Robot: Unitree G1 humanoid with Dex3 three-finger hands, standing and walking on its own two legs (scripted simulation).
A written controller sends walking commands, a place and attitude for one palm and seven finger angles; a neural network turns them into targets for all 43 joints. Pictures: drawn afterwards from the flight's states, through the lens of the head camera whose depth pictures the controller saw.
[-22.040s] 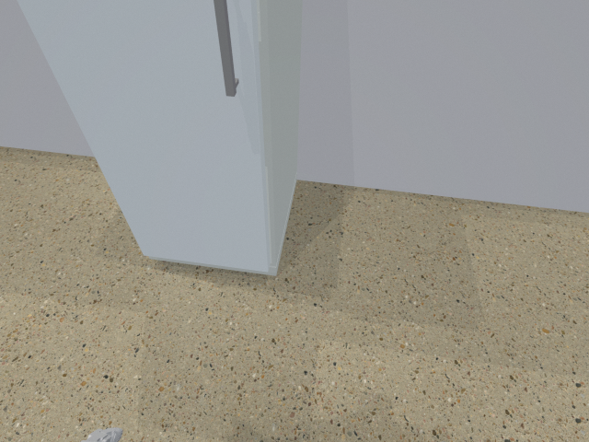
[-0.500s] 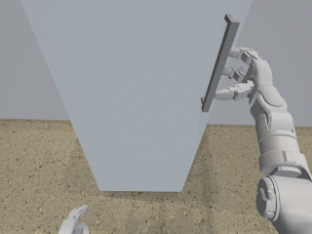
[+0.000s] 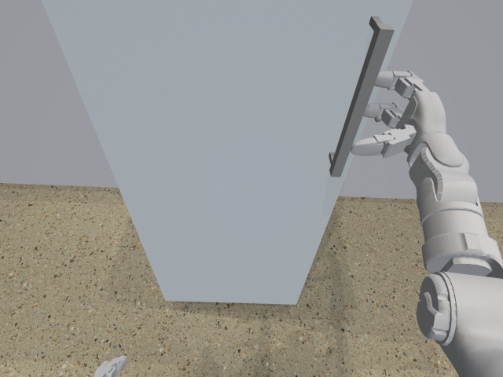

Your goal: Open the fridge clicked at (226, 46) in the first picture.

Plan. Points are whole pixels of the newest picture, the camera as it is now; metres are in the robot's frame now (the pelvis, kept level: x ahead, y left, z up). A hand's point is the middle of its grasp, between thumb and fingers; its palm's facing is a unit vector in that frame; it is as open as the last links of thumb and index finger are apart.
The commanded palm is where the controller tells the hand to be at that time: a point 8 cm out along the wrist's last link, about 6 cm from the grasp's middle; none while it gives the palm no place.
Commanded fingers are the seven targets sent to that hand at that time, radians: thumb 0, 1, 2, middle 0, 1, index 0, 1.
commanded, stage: slide the fingers in behind the handle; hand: right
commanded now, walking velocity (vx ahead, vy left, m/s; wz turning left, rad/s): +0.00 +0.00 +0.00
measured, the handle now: (352, 108) +0.49 -0.10 +0.21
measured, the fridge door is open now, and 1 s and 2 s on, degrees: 0 0 0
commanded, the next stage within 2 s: grip the handle and tug to test in 1.50 s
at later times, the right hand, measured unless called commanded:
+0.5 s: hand (359, 120) +0.44 -0.10 +0.22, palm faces -0.08 +1.00 +0.00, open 14.0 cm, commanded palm +0.42 -0.15 +0.22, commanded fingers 0.00 0.50 -0.30 0.30 1.20 0.30 1.20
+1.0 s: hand (348, 122) +0.44 -0.09 +0.22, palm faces -0.09 +1.00 +0.00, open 14.0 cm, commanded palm +0.42 -0.14 +0.22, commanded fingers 0.00 0.50 -0.30 0.30 1.20 0.30 1.20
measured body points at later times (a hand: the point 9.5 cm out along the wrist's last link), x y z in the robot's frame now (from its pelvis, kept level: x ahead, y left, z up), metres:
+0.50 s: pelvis +0.01 +0.00 +0.00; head +0.00 +0.02 +0.45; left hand +0.14 +0.24 -0.10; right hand +0.44 -0.16 +0.22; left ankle +0.00 +0.12 -0.74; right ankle +0.00 -0.11 -0.74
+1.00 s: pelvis +0.00 +0.01 +0.00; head +0.00 +0.02 +0.45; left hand +0.14 +0.25 -0.10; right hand +0.43 -0.14 +0.22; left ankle +0.00 +0.12 -0.74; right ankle +0.00 -0.11 -0.74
